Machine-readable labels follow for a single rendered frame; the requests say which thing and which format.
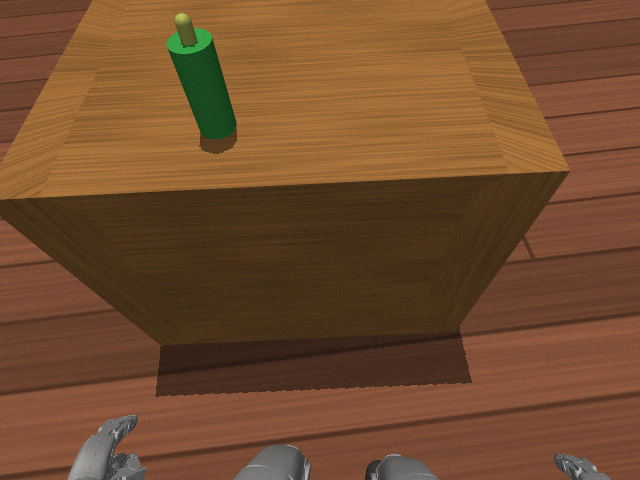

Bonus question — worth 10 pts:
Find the right robot foot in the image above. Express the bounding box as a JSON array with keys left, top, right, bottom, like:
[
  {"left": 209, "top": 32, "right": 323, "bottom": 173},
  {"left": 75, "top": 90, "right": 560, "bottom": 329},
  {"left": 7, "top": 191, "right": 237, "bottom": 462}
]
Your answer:
[{"left": 365, "top": 460, "right": 381, "bottom": 480}]

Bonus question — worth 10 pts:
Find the bottle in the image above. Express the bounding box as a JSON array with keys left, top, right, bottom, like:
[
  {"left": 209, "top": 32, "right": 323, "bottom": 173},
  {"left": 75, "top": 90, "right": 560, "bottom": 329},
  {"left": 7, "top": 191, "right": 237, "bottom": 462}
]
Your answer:
[{"left": 166, "top": 13, "right": 237, "bottom": 139}]

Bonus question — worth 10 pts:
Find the left robot hand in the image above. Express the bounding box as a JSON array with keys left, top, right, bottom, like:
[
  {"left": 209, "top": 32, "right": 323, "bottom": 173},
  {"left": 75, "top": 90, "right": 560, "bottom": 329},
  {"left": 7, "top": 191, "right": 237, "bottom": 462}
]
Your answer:
[{"left": 67, "top": 415, "right": 146, "bottom": 480}]

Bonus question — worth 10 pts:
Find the right robot hand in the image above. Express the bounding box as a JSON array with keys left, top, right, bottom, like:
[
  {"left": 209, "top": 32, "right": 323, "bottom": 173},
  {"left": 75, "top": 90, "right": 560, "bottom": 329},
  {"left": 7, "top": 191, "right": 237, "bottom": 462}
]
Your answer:
[{"left": 554, "top": 454, "right": 611, "bottom": 480}]

